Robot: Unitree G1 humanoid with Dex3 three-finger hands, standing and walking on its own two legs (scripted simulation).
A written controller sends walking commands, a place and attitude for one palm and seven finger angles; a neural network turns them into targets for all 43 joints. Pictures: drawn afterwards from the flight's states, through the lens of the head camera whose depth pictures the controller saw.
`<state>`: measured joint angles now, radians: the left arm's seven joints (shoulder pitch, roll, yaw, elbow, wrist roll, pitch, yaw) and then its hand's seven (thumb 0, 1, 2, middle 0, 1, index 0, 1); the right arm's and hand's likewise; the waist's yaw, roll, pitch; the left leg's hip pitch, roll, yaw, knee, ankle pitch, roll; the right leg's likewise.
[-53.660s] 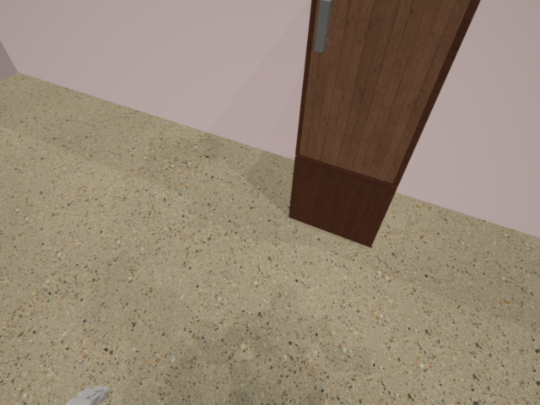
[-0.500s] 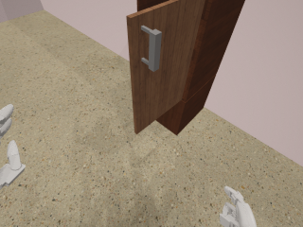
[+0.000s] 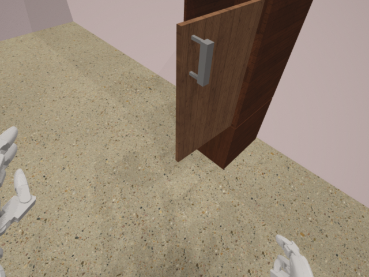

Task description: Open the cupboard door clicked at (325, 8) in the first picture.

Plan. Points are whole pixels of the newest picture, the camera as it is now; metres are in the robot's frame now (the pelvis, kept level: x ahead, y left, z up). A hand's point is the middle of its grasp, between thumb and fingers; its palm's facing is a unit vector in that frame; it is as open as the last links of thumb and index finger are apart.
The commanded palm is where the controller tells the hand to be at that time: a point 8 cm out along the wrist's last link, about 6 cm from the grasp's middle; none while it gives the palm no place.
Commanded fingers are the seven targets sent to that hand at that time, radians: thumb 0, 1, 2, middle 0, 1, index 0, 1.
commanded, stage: stop stepping back and stand still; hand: left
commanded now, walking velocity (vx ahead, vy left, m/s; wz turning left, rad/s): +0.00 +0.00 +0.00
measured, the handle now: (199, 60) +0.65 +0.01 +0.15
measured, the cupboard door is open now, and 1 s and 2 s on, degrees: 86 86 86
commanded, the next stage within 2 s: let the arm hang, fingers relaxed in 0.10 s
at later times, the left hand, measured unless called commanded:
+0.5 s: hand out of the picture +0.06 +0.17 -0.18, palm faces -0.04 -0.98 -0.17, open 7.3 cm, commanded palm none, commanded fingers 0.00 0.90 0.90 -0.20 -0.30 -0.20 -0.30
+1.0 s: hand out of the picture -0.02 +0.17 -0.17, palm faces +0.07 -0.97 -0.23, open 7.3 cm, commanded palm none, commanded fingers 0.00 0.90 0.90 -0.20 -0.30 -0.20 -0.30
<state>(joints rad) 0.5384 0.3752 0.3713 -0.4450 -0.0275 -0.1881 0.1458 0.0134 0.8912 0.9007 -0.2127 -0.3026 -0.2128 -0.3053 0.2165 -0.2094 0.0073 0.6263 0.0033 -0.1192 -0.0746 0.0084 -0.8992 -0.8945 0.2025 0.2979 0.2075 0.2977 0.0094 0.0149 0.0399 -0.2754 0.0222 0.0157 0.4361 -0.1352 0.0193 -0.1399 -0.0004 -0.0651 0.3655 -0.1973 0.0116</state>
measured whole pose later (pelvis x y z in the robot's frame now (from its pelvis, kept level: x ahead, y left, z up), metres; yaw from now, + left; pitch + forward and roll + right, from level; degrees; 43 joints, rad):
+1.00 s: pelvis +0.02 -0.01 +0.00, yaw +2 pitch -2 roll +0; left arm 0.33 0.15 0.01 1.16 0.01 0.01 0.03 0.00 0.91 0.90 -0.20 -0.30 -0.20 -0.30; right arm 0.28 -0.15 -0.01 1.13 -0.02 0.02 -0.02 0.01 -0.92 -0.89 0.20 0.30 0.21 0.30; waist -0.01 0.05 0.04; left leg -0.26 -0.01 0.00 0.46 -0.17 0.01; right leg -0.15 -0.03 -0.08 0.47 -0.29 0.00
